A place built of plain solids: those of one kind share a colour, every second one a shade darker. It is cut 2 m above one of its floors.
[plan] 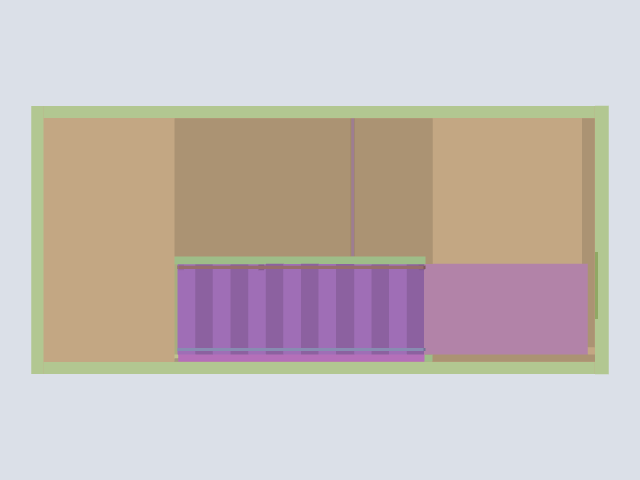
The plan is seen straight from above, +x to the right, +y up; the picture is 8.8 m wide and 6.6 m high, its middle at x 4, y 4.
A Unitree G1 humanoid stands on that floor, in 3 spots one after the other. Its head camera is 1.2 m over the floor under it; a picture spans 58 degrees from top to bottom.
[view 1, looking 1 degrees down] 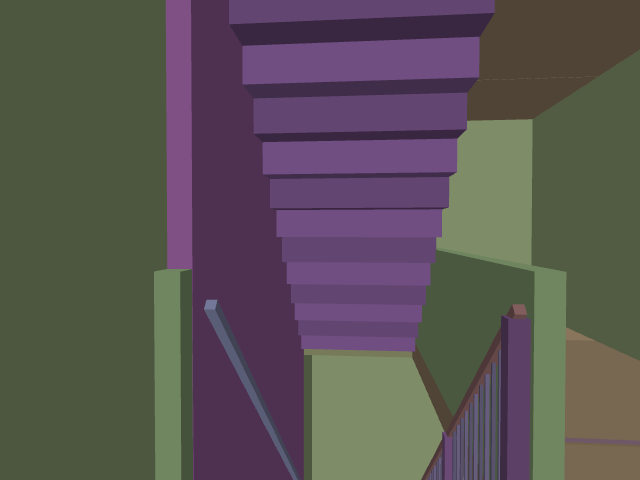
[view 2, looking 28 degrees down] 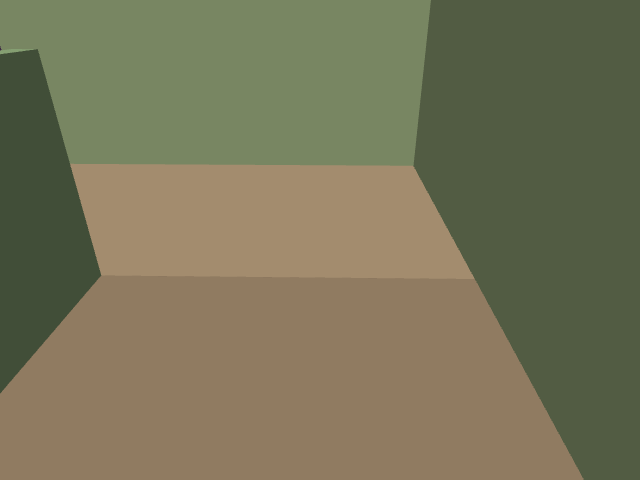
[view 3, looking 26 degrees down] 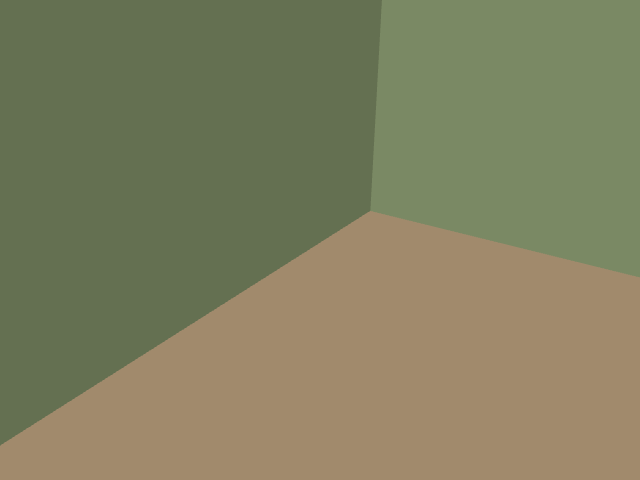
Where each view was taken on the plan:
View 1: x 7.03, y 3.05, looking -175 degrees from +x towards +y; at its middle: tread_slab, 3.54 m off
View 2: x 3.85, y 4.92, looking -179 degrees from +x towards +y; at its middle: floor_slab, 2.56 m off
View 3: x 1.59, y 3.05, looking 125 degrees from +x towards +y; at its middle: wall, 2.70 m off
